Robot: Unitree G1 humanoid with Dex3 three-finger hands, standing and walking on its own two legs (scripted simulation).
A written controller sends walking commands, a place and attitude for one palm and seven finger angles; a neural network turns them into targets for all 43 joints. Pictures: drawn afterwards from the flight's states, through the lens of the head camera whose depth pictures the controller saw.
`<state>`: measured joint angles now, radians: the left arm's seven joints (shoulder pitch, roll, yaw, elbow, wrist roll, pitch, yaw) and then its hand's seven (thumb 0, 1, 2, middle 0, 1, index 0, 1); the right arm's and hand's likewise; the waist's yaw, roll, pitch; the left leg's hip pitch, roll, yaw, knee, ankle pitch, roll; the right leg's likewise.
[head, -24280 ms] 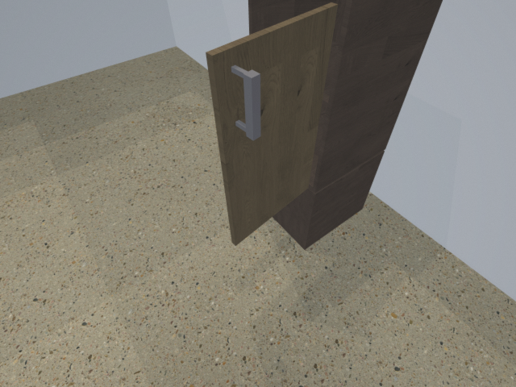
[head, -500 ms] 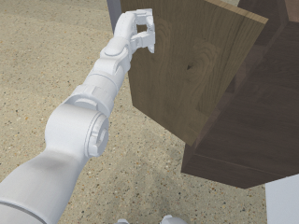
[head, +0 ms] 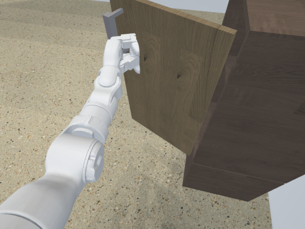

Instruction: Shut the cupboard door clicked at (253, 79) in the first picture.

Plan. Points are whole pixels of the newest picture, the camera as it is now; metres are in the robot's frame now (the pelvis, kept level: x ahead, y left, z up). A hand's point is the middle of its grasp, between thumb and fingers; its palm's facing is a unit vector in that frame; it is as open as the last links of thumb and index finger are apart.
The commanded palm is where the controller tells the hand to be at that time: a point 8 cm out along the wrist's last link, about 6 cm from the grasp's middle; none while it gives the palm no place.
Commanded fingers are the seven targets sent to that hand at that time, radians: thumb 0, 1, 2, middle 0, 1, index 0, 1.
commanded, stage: pull the fist back off the door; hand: left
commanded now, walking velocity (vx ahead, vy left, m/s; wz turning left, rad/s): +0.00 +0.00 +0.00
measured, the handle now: (118, 35) +0.61 +0.05 +0.17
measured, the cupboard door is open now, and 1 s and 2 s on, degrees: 66 66 66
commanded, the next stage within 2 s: draw the hand back to the body in 0.24 s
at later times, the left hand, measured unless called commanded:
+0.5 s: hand (129, 71) +0.45 +0.02 +0.17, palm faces -0.17 -0.99 +0.01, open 3.1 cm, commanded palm +0.41 +0.07 +0.17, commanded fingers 0.00 0.90 0.90 -1.30 -1.50 -1.30 -1.50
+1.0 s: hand (67, 131) +0.30 +0.13 +0.18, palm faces -0.06 -0.99 -0.13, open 3.1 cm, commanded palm +0.27 +0.20 +0.18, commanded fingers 0.00 0.90 0.90 -0.94 -1.11 -0.94 -1.11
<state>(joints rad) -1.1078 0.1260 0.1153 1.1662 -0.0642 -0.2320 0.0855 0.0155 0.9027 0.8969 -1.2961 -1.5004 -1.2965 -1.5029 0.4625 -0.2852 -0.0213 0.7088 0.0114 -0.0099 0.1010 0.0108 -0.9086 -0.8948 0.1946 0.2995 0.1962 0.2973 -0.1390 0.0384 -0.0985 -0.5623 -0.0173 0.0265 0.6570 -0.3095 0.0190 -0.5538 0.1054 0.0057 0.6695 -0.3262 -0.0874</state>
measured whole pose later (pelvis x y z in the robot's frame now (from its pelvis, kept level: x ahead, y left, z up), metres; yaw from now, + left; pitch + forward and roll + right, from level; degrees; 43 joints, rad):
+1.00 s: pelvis +0.00 +0.03 +0.02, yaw +1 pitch -3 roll +0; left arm -0.10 0.19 -0.07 -0.05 -0.13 0.06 -0.01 0.02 0.90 0.90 -1.18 -1.36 -1.18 -1.37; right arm 0.11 -0.22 0.05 0.54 0.05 0.07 -0.01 0.01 -0.91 -0.90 0.19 0.30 0.20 0.30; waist 0.02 0.05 -0.03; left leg -0.17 -0.05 0.01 0.46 -0.24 0.05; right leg -0.14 0.07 0.01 0.45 -0.25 -0.06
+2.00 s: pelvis +0.02 +0.05 +0.03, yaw +1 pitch -3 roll -1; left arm 0.47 0.36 0.32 -0.41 -0.08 -0.06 0.09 0.02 0.89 0.90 -0.21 -0.31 -0.21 -0.31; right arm 0.20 -0.22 0.02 0.61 0.02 -0.04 -0.04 0.02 -0.90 -0.89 0.20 0.30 0.20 0.30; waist 0.06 0.08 -0.02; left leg -0.10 -0.06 0.02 0.41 -0.25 0.07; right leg -0.06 0.06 0.02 0.36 -0.25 -0.03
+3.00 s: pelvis -0.09 +0.08 -0.01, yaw +0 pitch -2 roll -2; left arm 0.46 0.40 0.47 -0.49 -0.01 -0.24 0.13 0.01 0.89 0.90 -0.21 -0.30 -0.21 -0.30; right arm 0.25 -0.23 -0.01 0.55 0.02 -0.01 -0.06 0.02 -0.90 -0.89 0.20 0.30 0.20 0.30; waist 0.00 0.00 0.02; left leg -0.44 -0.05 0.12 0.71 -0.24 0.14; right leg -0.43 0.04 0.04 0.71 -0.25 0.02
